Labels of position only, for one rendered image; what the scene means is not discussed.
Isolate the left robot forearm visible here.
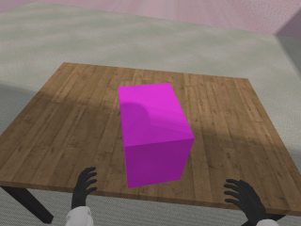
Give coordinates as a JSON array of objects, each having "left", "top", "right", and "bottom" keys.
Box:
[{"left": 65, "top": 206, "right": 94, "bottom": 226}]

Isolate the carton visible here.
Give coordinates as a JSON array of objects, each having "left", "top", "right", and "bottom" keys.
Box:
[{"left": 118, "top": 83, "right": 195, "bottom": 188}]

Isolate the table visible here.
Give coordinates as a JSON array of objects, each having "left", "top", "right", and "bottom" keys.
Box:
[{"left": 0, "top": 62, "right": 301, "bottom": 226}]

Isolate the right robot hand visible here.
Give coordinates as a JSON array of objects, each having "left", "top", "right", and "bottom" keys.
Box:
[{"left": 223, "top": 179, "right": 269, "bottom": 226}]

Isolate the left robot hand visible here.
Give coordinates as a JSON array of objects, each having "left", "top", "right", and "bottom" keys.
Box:
[{"left": 71, "top": 167, "right": 97, "bottom": 210}]

